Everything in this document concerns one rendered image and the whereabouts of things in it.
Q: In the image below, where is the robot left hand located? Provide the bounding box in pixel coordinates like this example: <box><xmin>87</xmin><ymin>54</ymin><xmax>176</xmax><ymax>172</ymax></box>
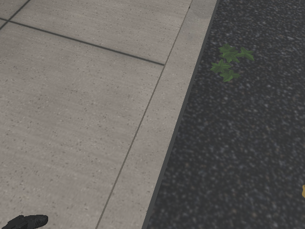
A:
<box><xmin>2</xmin><ymin>215</ymin><xmax>49</xmax><ymax>229</ymax></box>

